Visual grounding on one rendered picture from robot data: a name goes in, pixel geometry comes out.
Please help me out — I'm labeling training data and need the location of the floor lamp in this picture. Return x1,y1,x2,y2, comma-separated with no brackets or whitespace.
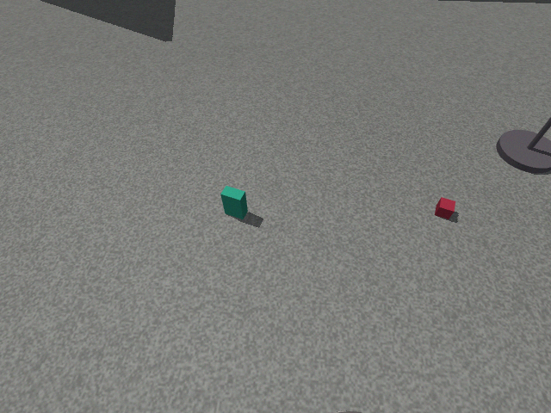
496,117,551,173

